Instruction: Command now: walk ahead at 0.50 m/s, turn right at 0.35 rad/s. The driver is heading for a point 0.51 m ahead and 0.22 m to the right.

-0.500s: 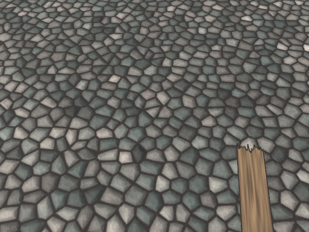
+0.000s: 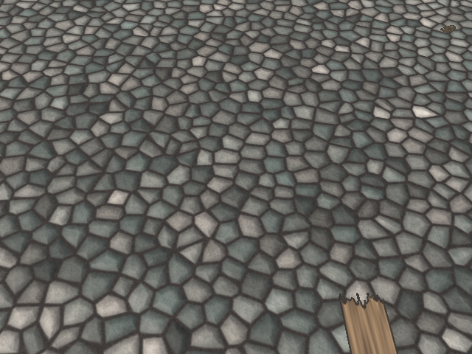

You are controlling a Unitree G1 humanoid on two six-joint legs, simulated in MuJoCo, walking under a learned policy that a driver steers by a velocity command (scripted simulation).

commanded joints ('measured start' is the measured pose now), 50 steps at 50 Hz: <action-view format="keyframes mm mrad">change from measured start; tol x32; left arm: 1 -85 32 -1 -80 3 -13 -16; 36 391 110 23 -116 2 18 39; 50 95 67 11 -145 53 89 51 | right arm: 1 -40 -157 -38 -45 7 -16 -14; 50 -224 -66 28 -29 4 43 14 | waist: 1 -9 92 64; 13 169 -102 -379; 50 74 118 -90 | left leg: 1 -58 284 -41 -124 244 127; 10 50 273 88 497 917 16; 12 -634 -26 -61 1160 -352 -90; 13 -745 31 -239 1213 -343 -59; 31 -408 47 -173 257 260 -69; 35 334 487 -642 281 851 268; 38 54 376 -528 171 385 186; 45 -214 261 -278 113 532 174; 50 -356 183 -260 101 -118 45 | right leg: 1 32 5 -26 -123 107 -13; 10 475 177 -174 -276 -139 -175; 13 1111 -217 722 -519 -373 -426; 21 474 -40 226 -604 104 -326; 33 571 54 235 -221 188 -123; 35 182 244 111 338 -712 -5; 37 68 159 128 489 -647 25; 50 635 24 37 -392 -103 -25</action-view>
